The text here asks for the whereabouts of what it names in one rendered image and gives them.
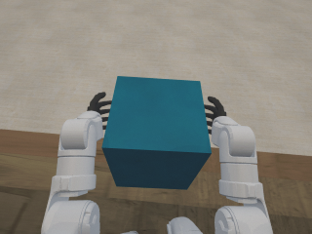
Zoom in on right robot upper arm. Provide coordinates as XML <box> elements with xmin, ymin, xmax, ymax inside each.
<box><xmin>214</xmin><ymin>206</ymin><xmax>273</xmax><ymax>234</ymax></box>

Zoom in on carton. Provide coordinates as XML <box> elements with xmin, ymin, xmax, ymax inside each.
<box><xmin>101</xmin><ymin>76</ymin><xmax>212</xmax><ymax>190</ymax></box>

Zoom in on left robot upper arm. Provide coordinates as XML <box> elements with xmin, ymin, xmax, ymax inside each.
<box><xmin>42</xmin><ymin>200</ymin><xmax>100</xmax><ymax>234</ymax></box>

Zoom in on robot left forearm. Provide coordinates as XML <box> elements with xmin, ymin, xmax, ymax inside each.
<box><xmin>41</xmin><ymin>110</ymin><xmax>103</xmax><ymax>234</ymax></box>

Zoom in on left robot hand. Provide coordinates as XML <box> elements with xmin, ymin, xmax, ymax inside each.
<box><xmin>87</xmin><ymin>92</ymin><xmax>112</xmax><ymax>130</ymax></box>

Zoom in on robot right thigh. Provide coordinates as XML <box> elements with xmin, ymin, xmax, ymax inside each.
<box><xmin>167</xmin><ymin>216</ymin><xmax>203</xmax><ymax>234</ymax></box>

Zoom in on right robot hand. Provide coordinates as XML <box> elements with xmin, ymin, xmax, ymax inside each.
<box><xmin>204</xmin><ymin>96</ymin><xmax>227</xmax><ymax>135</ymax></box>

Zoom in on robot right forearm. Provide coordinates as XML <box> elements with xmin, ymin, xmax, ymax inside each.
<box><xmin>211</xmin><ymin>116</ymin><xmax>273</xmax><ymax>234</ymax></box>

